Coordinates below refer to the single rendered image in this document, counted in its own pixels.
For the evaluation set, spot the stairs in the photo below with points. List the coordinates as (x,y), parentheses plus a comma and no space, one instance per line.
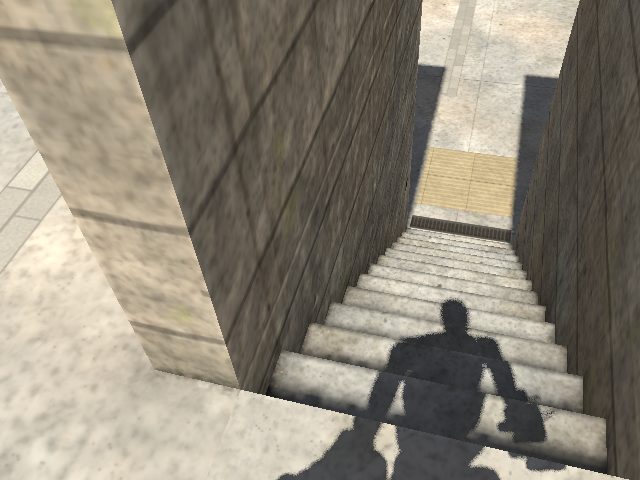
(444,336)

